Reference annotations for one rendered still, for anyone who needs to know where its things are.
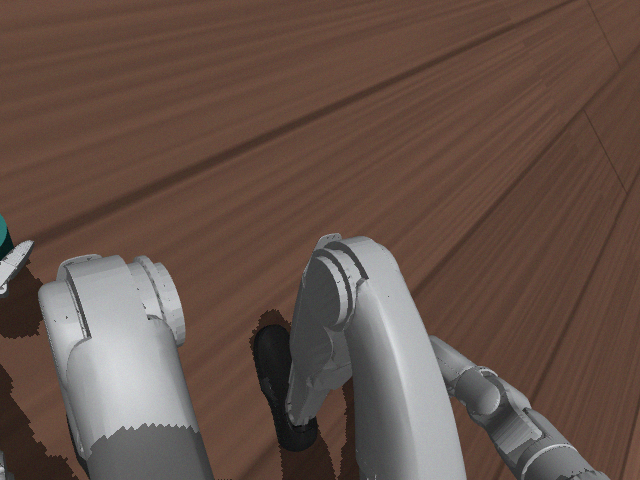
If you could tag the left robot foot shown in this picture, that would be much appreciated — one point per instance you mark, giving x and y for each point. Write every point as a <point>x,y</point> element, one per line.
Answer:
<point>81,461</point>

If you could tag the left robot hand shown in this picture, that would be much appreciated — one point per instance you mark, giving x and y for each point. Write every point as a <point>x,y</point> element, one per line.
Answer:
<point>12,263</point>

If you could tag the right robot hand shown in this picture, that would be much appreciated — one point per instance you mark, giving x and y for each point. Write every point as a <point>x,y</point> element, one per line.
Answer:
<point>451,362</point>

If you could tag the can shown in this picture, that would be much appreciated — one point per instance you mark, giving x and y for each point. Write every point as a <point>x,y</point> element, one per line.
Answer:
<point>6,244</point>

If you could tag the right robot arm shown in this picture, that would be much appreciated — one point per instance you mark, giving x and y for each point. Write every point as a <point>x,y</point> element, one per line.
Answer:
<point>531,447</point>

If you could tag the right robot foot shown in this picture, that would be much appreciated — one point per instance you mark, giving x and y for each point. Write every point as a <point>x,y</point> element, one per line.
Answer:
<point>273,363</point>

